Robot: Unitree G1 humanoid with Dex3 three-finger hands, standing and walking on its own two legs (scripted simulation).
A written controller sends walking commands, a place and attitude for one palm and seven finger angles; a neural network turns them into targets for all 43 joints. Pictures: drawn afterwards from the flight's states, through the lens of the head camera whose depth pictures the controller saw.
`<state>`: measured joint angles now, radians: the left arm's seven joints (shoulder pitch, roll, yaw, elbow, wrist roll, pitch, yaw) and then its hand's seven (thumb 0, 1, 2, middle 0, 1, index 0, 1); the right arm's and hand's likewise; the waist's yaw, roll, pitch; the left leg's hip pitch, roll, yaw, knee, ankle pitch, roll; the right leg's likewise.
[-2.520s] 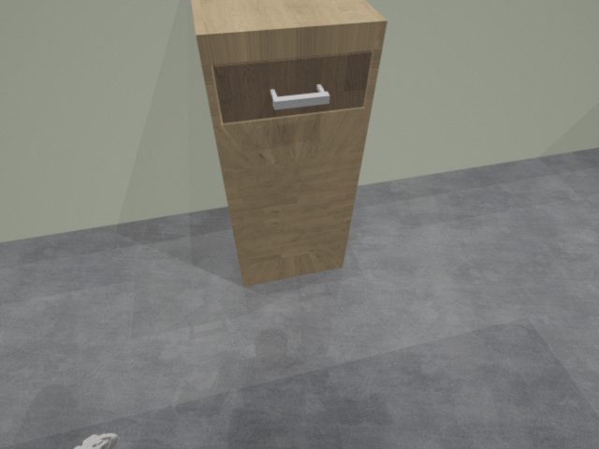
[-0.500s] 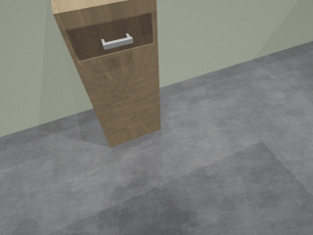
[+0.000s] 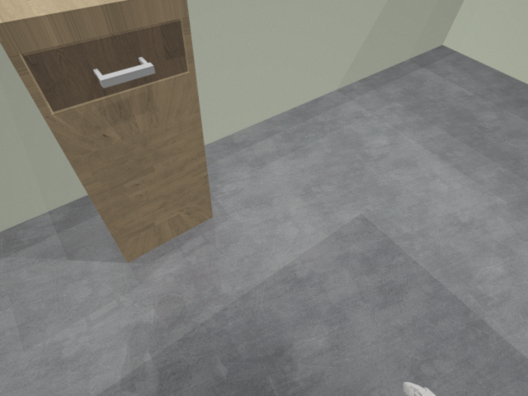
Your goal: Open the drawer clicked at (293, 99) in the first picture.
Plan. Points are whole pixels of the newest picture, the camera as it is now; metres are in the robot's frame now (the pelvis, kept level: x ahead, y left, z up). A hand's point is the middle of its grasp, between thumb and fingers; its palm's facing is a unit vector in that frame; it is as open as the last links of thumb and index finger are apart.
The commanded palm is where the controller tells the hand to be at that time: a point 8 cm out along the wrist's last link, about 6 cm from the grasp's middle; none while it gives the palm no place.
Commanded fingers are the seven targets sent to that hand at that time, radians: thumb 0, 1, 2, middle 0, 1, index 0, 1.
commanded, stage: walk to a spot facing it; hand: left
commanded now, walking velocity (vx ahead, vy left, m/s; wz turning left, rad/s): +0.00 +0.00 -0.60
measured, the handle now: (124, 70) +0.78 +0.43 +0.05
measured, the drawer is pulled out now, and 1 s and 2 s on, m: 0.00 0.00 0.00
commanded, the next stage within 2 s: turn to face it in 1.54 s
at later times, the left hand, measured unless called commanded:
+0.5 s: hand (200, 383) +0.16 +0.12 -0.15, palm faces -0.31 -0.92 -0.25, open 7.4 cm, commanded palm none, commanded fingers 0.00 0.90 0.90 -0.20 -0.30 -0.20 -0.30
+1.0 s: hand (202, 328) +0.26 +0.14 -0.17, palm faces -0.51 -0.84 -0.17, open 7.4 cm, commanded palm none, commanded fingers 0.00 0.90 0.90 -0.20 -0.30 -0.20 -0.30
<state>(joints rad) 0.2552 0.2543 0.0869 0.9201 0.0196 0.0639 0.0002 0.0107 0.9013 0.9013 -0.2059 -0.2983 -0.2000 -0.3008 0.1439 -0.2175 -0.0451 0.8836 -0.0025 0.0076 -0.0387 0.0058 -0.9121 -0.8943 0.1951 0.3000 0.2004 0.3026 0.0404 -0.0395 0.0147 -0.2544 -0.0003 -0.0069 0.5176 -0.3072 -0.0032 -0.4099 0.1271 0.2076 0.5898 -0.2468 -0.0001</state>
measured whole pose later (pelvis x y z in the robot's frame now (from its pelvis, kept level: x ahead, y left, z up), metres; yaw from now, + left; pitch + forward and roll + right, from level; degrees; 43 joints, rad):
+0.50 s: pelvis -0.01 -0.03 +0.00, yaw -19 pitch +0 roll +0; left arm 0.16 0.20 0.06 0.89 0.01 0.02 -0.02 0.01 0.90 0.90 -0.20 -0.30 -0.20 -0.30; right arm 0.30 -0.27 -0.06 0.98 -0.02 0.07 -0.01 0.01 -0.91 -0.89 0.20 0.30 0.20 0.30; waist -0.02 0.05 0.06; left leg -0.41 0.14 0.09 1.06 -0.48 -0.06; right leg -0.28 0.01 -0.05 0.59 -0.31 -0.03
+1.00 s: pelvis +0.14 -0.02 +0.01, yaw -38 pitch -1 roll -2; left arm 0.33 0.25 0.11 1.01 0.03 0.03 -0.04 0.02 0.91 0.90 -0.20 -0.30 -0.20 -0.30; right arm 0.24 -0.15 -0.02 0.90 -0.02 -0.06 -0.02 0.00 -0.91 -0.89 0.20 0.30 0.20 0.30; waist 0.04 -0.05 0.01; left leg -0.24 0.08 0.18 0.52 -0.27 0.03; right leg -0.47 -0.01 -0.01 1.18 -0.32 0.00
